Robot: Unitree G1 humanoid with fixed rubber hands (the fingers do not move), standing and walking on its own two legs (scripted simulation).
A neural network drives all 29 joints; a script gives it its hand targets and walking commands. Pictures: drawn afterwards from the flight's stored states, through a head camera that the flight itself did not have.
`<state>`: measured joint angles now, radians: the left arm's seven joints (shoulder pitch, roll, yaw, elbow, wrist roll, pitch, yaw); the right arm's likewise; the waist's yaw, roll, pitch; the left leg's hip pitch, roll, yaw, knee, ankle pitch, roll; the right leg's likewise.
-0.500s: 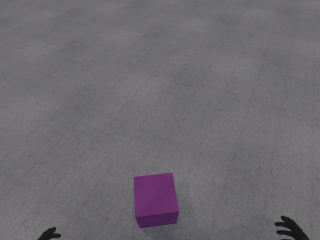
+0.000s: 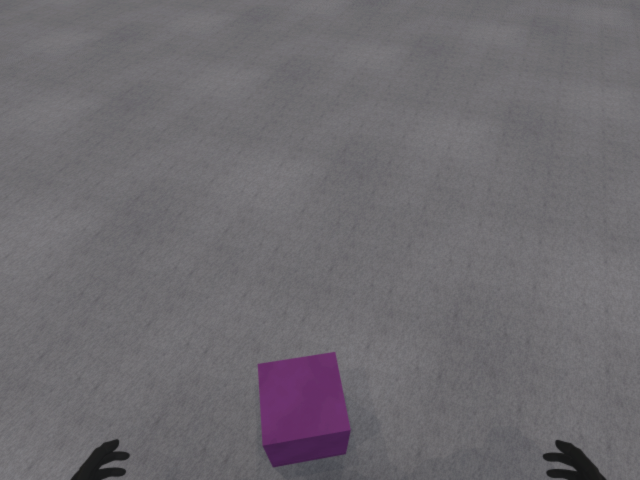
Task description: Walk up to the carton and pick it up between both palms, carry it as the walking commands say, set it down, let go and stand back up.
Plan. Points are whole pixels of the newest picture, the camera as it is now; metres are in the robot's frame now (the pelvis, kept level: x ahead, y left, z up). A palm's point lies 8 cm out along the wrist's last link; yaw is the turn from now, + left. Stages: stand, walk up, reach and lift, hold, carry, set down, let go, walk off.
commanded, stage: walk up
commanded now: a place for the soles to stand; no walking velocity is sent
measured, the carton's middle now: (303, 410) +0.40 +0.06 -0.65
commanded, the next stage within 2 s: reach and lift in 1.18 s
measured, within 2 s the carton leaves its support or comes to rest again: neither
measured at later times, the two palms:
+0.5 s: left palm out of the picture +0.08 +0.36 -0.10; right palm out of the picture +0.08 -0.29 -0.10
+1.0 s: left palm out of the picture +0.11 +0.35 -0.08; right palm out of the picture +0.09 -0.30 -0.09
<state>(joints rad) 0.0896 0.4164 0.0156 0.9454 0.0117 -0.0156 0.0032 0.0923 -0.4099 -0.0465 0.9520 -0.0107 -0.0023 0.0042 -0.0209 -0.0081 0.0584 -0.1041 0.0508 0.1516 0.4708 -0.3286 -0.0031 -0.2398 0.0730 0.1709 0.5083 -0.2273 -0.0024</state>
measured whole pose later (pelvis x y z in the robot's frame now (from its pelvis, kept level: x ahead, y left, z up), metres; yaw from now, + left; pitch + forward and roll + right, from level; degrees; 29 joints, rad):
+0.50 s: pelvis -0.02 +0.03 +0.00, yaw -1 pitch -3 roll +0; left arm 0.15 0.44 0.03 0.95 0.02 -0.04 0.03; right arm 0.12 -0.41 -0.06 0.90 -0.03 0.04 0.03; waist -0.01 0.00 0.09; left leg -0.16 -0.02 0.02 0.54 -0.33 0.03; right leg -0.27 0.04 0.19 0.52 -0.21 0.02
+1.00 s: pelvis -0.02 +0.03 +0.00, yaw -2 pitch -3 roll +1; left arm 0.12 0.43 0.02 0.94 0.02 -0.04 0.03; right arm 0.10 -0.43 -0.07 0.89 -0.01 0.04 0.02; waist -0.02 0.01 0.07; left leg -0.14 -0.02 0.03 0.51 -0.32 0.02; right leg -0.27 0.03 0.19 0.53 -0.22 0.04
